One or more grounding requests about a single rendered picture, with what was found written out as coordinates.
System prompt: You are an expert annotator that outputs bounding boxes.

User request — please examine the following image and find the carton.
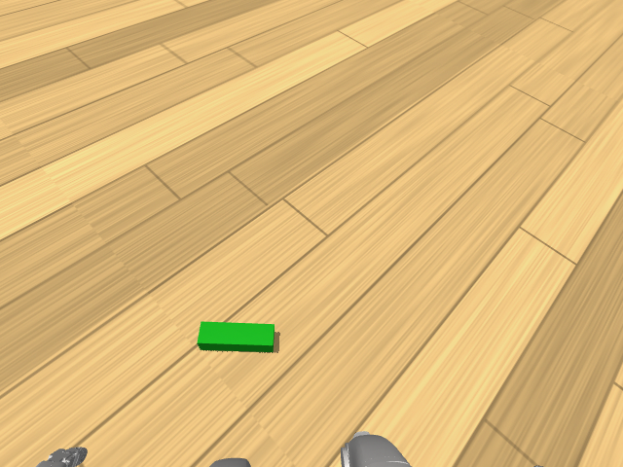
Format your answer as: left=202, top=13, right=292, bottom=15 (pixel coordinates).
left=197, top=322, right=275, bottom=352

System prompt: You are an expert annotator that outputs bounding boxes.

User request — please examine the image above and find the left robot hand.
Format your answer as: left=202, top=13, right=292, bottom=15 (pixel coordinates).
left=36, top=447, right=88, bottom=467

